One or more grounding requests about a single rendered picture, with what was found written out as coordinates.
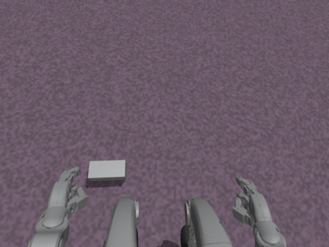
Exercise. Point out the left robot arm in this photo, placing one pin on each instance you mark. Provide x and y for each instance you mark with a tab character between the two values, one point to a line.
52	228

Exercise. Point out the carton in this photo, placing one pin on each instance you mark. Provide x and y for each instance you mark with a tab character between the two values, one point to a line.
107	170

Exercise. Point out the right robot hand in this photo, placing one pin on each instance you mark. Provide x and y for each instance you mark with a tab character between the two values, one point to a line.
256	208

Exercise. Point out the right robot arm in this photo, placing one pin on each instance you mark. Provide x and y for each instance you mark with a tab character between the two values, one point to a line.
267	234

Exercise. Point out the left robot hand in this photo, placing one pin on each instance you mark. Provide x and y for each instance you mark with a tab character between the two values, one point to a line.
62	194

